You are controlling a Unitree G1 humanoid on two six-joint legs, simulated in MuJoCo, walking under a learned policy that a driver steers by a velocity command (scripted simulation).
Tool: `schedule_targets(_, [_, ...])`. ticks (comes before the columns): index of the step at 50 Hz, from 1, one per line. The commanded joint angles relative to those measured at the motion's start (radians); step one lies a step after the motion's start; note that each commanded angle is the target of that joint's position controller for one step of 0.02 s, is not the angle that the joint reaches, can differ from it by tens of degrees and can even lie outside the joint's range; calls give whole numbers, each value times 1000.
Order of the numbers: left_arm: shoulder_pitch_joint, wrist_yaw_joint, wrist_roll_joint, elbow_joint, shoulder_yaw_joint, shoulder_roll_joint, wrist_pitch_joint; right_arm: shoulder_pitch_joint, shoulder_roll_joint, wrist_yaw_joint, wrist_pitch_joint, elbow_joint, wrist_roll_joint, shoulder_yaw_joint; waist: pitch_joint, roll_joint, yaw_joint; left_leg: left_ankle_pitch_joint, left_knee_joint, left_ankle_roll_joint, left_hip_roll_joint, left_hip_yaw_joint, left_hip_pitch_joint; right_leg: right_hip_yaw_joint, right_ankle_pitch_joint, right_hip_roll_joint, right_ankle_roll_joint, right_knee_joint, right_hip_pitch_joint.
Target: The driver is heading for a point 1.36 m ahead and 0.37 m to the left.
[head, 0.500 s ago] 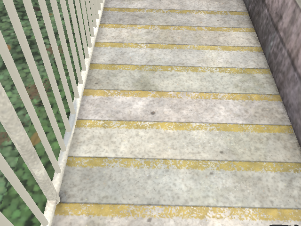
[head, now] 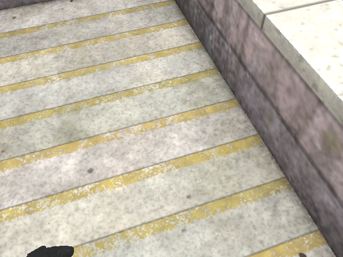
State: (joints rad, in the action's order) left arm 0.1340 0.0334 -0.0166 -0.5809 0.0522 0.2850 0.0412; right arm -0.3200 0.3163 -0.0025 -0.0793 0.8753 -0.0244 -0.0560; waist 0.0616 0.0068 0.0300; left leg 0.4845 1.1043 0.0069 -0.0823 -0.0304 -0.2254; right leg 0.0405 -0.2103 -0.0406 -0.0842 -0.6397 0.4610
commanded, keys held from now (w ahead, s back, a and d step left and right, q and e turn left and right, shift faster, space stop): w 0.94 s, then w+q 0.06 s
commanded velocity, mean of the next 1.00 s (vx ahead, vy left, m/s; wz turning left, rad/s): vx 0.50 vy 0.00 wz -0.06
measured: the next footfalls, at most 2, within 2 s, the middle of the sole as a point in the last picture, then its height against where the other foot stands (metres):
left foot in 0.46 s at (137, 255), level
right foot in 0.98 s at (198, 187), level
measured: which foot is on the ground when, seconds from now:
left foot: up 0.00-0.44, down 0.46-0.98, up 1.00-1.00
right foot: down 0.00-0.46, up 0.48-0.96, down 0.98-1.00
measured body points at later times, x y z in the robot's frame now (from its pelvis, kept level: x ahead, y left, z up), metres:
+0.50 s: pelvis +0.29 +0.05 +0.00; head +0.33 +0.05 +0.44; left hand +0.30 +0.34 -0.13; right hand +0.49 -0.20 -0.09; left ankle +0.41 +0.15 -0.72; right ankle +0.09 -0.08 -0.69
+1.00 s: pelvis +0.57 +0.01 +0.00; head +0.60 +0.00 +0.45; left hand +0.79 +0.25 -0.07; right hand +0.57 -0.28 -0.13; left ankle +0.41 +0.15 -0.70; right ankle +0.68 -0.09 -0.72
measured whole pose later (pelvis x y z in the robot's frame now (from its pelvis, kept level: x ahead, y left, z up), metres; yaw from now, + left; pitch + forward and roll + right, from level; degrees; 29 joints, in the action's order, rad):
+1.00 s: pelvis +0.57 +0.01 +0.00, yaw -1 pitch +2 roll +2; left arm 0.06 0.02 0.01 -0.70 0.03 0.28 0.08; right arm -0.33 0.32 0.01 -0.06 0.92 -0.01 -0.05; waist 0.04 0.00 0.07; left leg 0.46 0.59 -0.02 0.02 0.01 -0.05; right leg 0.03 -0.09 0.02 -0.05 -0.54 0.47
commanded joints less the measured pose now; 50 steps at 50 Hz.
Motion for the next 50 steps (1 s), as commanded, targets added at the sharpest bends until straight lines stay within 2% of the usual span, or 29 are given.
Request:
schedule_targets(1, [186, 0, 9, 0, 44, 151, 32, 94, 127, -4, -49, -119, -8, -22, -166, 23, -90, -107, 145, -21, -54, 90, -519, -481, 139, 313, -195, 338, -525])
schedule_targets(3, [119, 11, 15, 4, 29, 111, 41, 45, 127, -5, -17, -93, 13, -31, -125, 53, -21, -181, 81, -11, -82, 98, -386, -356, 262, 260, -172, 390, -340])
schedule_targets(4, [115, 13, 8, -4, 28, 103, 50, 21, 94, -1, -2, -88, 18, -26, -128, 47, -4, -198, 54, -2, -81, 91, -357, -317, 310, 252, -176, 412, -307])
schedule_targets(5, [112, 13, 8, -19, 32, 115, 55, 30, 82, 1, 8, -93, 13, -23, -116, 42, 5, -222, 19, 8, -78, 86, -358, -283, 337, 243, -177, 429, -284])
schedule_targets(8, [164, -9, 16, -62, 36, 127, 51, 127, 56, 7, 16, -126, 26, -14, -63, 46, -19, -378, -120, 42, -73, 83, -453, -213, 350, 228, -173, 467, -298])
schedule_targets(12, [212, -25, 10, -105, 38, 141, 42, 255, 27, 21, 5, -159, 20, 0, -26, 57, -68, -580, -363, 43, -39, 67, -457, -153, 272, 208, -132, 474, -337])
schedule_targets(16, [281, -34, 4, -158, 46, 164, 33, 385, 23, 46, -10, -198, 14, 9, 25, 63, -118, -599, -510, 24, 0, 46, -459, -159, 210, 248, -127, 455, -411])
schedule_targets(20, [284, -45, -2, -186, 54, 181, 17, 365, 49, 71, -20, -200, 15, 4, 15, 93, -75, -473, -588, -28, 38, 35, -380, -176, 336, 297, -88, 377, -501])
schedule_targets(21, [268, -46, -2, -185, 56, 189, 14, 315, 69, 69, -21, -187, 18, -5, -18, 106, -43, -436, -598, -47, 64, 13, -295, -164, 482, 286, -72, 314, -512])
schedule_targets(22, [252, -48, 0, -185, 54, 186, 9, 200, 102, 63, -21, -152, 22, -24, -93, 98, 23, -434, -613, -76, 100, -19, -131, -129, 644, 247, -49, 171, -496])
schedule_targets(23, [258, -53, 6, -180, 41, 161, 7, 45, 150, 54, -18, -109, 24, -45, -204, 79, 94, -462, -581, -115, 69, 8, 116, -88, 629, 198, -15, -41, -389])
schedule_targets(24, [336, -49, 35, -163, 13, 80, 17, -93, 244, 41, -15, -94, 31, -65, -376, -99, 92, -483, -530, -222, -170, 315, 449, -52, 240, 103, 27, -401, -128])
schedule_targets(25, [455, -35, 3, -177, -8, 6, 38, -118, 240, 47, -13, -79, 29, -62, -490, -319, 44, -238, -728, -361, -325, 798, 653, -149, -390, -44, 67, -657, 167])
schedule_targets(26, [328, -27, -25, -169, 16, 130, 52, -79, 154, 42, -10, -86, 10, -44, -363, -184, 89, -79, -791, -310, -278, 739, 574, -198, -357, 27, 60, -730, 274])
schedule_targets(27, [207, -25, -34, -129, 24, 162, 60, 4, 123, 36, -5, -98, 10, -34, -217, -138, 83, -114, -808, -270, -244, 579, 422, -150, -263, 77, 54, -707, 311])
schedule_targets(28, [155, -32, -17, -121, 23, 156, 62, 71, 103, 35, -2, -110, 22, -25, -139, -61, 52, -225, -836, -252, -209, 478, 265, -126, -184, 123, 56, -653, 266])
schedule_targets(29, [152, -35, -3, -121, 29, 151, 57, 115, 80, 36, -4, -117, 33, -18, -94, -68, 15, -310, -862, -249, -175, 405, 151, -121, -135, 152, 61, -594, 212])
schedule_targets(30, [185, -39, -6, -131, 29, 133, 48, 133, 66, 37, -7, -116, 40, -12, -86, -105, -16, -346, -887, -242, -147, 358, 84, -123, -110, 173, 64, -567, 154])
schedule_targets(31, [208, -43, -8, -140, 26, 113, 38, 140, 59, 38, -11, -112, 36, -11, -82, -113, -32, -369, -913, -247, -131, 321, 53, -116, -99, 179, 71, -536, 128])
schedule_targets(33, [190, -49, 0, -131, 21, 89, 25, 132, 84, 36, -22, -93, 26, -16, -60, -101, -47, -422, -956, -263, -121, 256, 13, -96, -66, 185, 80, -454, 132])
schedule_targets(34, [154, -50, 11, -121, 16, 81, 21, 115, 90, 34, -30, -87, 23, -17, -41, -74, -34, -436, -974, -266, -125, 236, 15, -99, -16, 191, 88, -387, 157])
schedule_targets(36, [80, -49, 17, -99, 8, 62, 27, 97, 119, 23, -31, -73, 26, -22, -23, -60, -20, -513, -988, -259, -115, 187, 39, -99, 98, 192, 93, -228, 177])
schedule_targets(40, [-60, -30, 3, -75, -5, 49, 41, 32, 146, 20, -23, -45, 15, -25, -11, -55, 44, -500, -980, -222, -81, 100, 84, -53, 280, 145, 99, 27, 103])
schedule_targets(43, [-126, -13, 0, -56, -6, 61, 42, -18, 151, 19, -5, -10, 8, -27, 14, -59, 58, -504, -945, -221, -124, 121, 168, -50, 267, 121, 96, 102, 106])
schedule_targets(46, [-90, 1, 10, -65, 4, 100, 47, -2, 172, 10, 13, -7, 11, -35, -22, -71, 14, -649, -841, -188, -157, 132, 254, -45, 175, 100, 57, 137, 36])
schedule_targets(47, [-12, 0, 9, -83, 15, 123, 48, 23, 177, 7, 16, -12, 7, -35, -67, -75, -37, -778, -758, -164, -141, 115, 250, -28, 159, 78, 34, 155, -72])
schedule_targets(48, [121, -9, 12, -125, 38, 164, 48, 20, 148, 8, 18, -13, 12, -23, -151, -56, -100, -832, -582, -138, -87, 89, 191, -22, 150, 71, 3, 163, -277])
schedule_targets(49, [291, -23, 27, -153, 60, 238, 44, 12, 79, 7, 10, -32, 32, 5, -296, 64, -159, -593, -289, -103, -18, 55, 22, -202, 151, 236, -56, 135, -549])
schedule_targets(50, [330, -23, 44, -164, 76, 315, 41, -116, -21, 14, -13, -47, 10, 33, -407, 320, -97, 37, 46, -44, 163, 58, -354, -675, -58, 457, -222, 264, -830])
Over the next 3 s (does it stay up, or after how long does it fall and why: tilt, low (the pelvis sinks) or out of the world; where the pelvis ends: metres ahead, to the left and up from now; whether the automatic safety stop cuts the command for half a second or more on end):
stays up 1.37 0.33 0.02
